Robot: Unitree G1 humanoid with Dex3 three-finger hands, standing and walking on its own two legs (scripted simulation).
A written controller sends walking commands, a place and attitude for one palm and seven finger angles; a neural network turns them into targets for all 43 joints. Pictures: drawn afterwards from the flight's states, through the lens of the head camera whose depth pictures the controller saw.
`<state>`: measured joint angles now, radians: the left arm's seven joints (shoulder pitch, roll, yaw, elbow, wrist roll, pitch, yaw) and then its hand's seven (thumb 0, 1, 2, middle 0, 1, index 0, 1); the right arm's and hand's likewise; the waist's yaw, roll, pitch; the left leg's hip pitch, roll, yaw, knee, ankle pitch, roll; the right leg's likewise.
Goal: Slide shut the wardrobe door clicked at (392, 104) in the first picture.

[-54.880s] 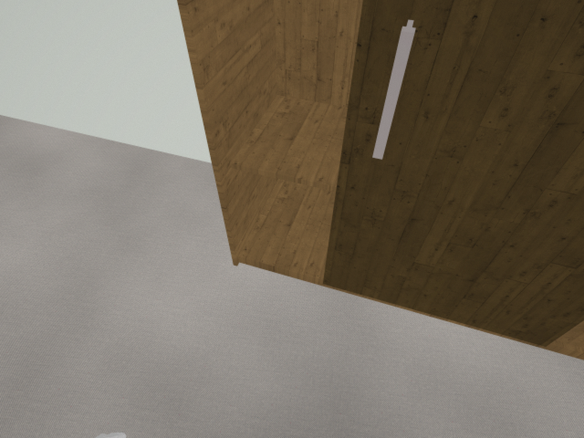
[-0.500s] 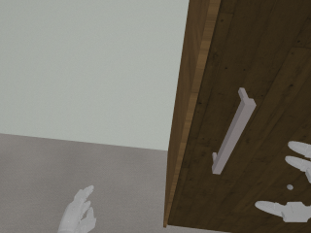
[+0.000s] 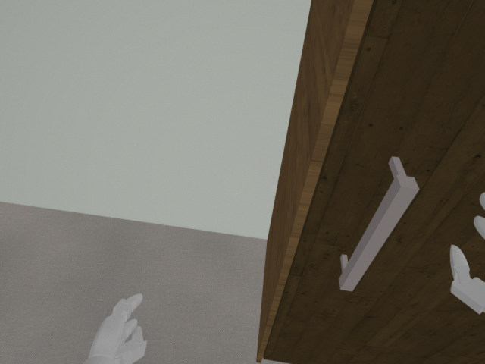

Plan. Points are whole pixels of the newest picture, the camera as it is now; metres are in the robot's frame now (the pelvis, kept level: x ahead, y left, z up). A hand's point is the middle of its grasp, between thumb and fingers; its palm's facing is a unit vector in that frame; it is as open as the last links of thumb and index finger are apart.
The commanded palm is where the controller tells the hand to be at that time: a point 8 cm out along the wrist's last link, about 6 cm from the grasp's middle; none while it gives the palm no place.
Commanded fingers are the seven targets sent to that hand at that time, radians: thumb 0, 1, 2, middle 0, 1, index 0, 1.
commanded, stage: draw the hand back to the body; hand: right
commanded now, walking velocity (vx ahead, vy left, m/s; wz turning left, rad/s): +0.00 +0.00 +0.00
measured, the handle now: (367, 232) +0.30 -0.20 +0.11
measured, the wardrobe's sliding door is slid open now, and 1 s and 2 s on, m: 0.00 0.00 0.00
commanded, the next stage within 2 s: step back with the hand held close in 0.36 s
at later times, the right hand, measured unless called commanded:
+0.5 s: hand (456, 279) +0.19 -0.25 +0.16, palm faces +0.44 +0.82 -0.37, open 7.4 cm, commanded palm +0.14 -0.29 +0.18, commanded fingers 0.00 -0.90 -0.90 0.20 0.30 0.20 0.30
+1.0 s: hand out of the picture +0.15 -0.29 +0.16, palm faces +0.40 +0.76 -0.51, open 7.4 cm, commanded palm +0.09 -0.32 +0.18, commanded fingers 0.00 -0.90 -0.90 0.20 0.30 0.20 0.30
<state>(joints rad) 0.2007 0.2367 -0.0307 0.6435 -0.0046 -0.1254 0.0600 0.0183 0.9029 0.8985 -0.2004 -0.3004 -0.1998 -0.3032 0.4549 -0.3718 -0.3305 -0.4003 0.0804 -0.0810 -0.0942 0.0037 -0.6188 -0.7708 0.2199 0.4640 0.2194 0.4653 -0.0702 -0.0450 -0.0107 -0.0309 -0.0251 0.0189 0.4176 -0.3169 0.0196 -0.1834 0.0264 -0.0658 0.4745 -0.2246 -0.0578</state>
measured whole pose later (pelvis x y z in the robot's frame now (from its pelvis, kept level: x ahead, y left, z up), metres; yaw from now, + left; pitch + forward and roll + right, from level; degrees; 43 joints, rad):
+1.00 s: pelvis -0.06 -0.03 -0.01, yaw +1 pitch +0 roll +2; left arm 0.22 0.22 -0.02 0.55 -0.01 -0.05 0.08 0.02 0.90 0.90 -0.20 -0.30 -0.20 -0.30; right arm 0.53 -0.45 -0.45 -0.50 0.04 -0.19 -0.12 0.01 -0.89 -0.90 0.21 0.30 0.21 0.31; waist -0.02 -0.02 0.03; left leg -0.26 -0.02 0.00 0.54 -0.28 -0.02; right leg -0.38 0.02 -0.10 0.54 -0.17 -0.10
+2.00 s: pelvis -0.25 -0.16 -0.01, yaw +5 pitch -1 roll +4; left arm 0.28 0.18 -0.01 0.61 0.01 -0.12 0.03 0.02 0.90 0.90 -0.20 -0.30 -0.20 -0.30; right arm 0.60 -0.56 -0.50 -0.70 0.06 -0.18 -0.14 0.01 -0.89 -0.90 0.21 0.30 0.21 0.31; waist -0.04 0.07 0.01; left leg -0.13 -0.04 0.12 0.47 -0.36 0.15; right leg -0.52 0.10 -0.01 0.61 -0.28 0.08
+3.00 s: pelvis -0.37 -0.29 -0.02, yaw -2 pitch -3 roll +1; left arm 0.22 0.18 0.00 0.69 0.01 -0.09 0.05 0.02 0.90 0.90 -0.20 -0.30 -0.20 -0.30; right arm 0.45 -0.37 -0.45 -0.50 0.02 -0.18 -0.16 0.01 -0.89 -0.90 0.21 0.30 0.21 0.31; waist -0.02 0.04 0.05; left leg -0.38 0.02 -0.01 0.84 -0.42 0.01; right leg -0.31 -0.03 -0.04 0.72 -0.36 -0.02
